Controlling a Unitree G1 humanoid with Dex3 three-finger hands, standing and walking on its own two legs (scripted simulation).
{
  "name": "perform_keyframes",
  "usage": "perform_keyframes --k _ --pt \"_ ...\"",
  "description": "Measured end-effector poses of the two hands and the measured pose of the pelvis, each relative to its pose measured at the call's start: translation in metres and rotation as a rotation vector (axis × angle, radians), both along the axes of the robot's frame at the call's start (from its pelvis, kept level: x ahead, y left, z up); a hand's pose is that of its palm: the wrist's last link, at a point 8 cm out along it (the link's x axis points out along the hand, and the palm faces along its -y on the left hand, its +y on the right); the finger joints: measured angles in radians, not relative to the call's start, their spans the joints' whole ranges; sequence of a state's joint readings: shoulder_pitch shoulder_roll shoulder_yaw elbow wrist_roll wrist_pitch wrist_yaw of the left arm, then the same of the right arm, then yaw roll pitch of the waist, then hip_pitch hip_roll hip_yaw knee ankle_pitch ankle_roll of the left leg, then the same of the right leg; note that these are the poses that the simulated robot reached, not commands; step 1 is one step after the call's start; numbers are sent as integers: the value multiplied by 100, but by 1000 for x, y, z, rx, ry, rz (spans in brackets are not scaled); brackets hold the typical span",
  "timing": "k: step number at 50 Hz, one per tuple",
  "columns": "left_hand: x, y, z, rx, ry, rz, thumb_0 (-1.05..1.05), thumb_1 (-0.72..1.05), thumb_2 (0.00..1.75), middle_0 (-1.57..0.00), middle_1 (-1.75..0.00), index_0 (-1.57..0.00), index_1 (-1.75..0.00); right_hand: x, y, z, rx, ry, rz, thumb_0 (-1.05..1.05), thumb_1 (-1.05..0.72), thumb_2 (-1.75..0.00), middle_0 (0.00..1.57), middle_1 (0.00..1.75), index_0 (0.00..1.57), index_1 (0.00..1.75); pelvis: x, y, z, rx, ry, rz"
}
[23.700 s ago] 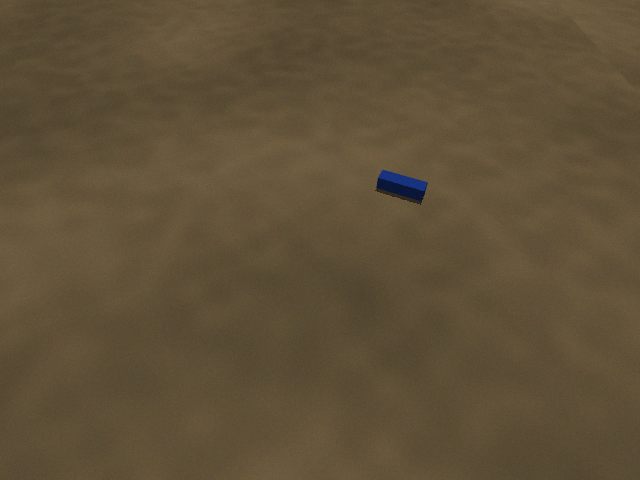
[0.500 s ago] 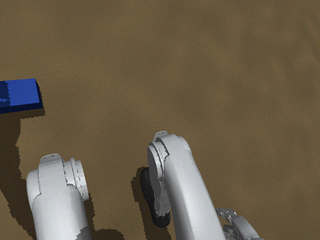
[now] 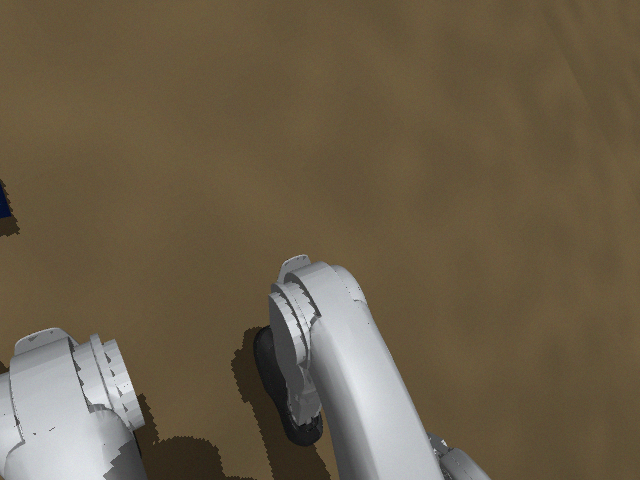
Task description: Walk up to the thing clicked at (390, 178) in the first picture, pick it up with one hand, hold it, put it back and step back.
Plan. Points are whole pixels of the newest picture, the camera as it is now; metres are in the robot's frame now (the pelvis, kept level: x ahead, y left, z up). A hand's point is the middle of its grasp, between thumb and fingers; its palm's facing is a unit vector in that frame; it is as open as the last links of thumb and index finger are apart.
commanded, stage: rest palm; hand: left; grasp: from above
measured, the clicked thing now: out of the picture +0.47 +0.35 -0.28
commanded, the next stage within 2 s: close in 0.52 s
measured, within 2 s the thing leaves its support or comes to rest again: neither
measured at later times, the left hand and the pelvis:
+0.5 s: hand out of the picture +0.44 +0.34 -0.24, palm faces -0.46 -0.14 -0.88, open 14.2 cm; pelvis +0.00 +0.00 +0.00, yaw -1 degrees
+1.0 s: hand out of the picture +0.46 +0.35 -0.24, palm faces -0.44 -0.14 -0.89, open 13.4 cm; pelvis +0.00 +0.00 -0.01, yaw -2 degrees
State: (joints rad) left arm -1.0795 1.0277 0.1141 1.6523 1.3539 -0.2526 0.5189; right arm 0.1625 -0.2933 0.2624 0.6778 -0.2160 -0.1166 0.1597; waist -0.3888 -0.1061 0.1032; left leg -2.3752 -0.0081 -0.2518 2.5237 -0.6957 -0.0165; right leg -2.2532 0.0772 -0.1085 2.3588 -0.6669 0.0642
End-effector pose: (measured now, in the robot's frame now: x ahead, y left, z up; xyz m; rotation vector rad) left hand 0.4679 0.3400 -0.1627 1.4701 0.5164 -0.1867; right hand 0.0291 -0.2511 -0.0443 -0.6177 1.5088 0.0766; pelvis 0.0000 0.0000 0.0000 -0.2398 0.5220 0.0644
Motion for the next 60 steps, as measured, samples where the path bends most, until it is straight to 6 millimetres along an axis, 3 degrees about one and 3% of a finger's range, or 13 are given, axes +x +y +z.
perform_keyframes --k 19,35,51,60 --pt "-20 17 -15 -31 65 29 0 -56 105 -9 -98 -6 -100 26 -11 0 -3 -8 109 0 -90 -90 20 30 20 30 -2 -2 -2 -6 -39 -4" --pt "-16 -3 -19 -8 -7 -42 0 -52 105 -10 -100 -7 -102 27 -2 2 7 -47 129 0 -90 -90 20 30 20 30 -3 3 -5 -21 -56 -16" --pt "-7 16 -20 6 28 74 0 -39 92 -15 -101 -16 -100 16 1 2 36 -17 109 0 -90 -90 20 30 20 30 -1 3 -5 -23 -43 -18" --pt "-15 7 -25 -35 72 3 0 -33 92 -19 -100 -20 -99 18 1 3 30 3 125 0 -90 -89 20 30 20 30 -2 2 -1 -28 -55 -16"
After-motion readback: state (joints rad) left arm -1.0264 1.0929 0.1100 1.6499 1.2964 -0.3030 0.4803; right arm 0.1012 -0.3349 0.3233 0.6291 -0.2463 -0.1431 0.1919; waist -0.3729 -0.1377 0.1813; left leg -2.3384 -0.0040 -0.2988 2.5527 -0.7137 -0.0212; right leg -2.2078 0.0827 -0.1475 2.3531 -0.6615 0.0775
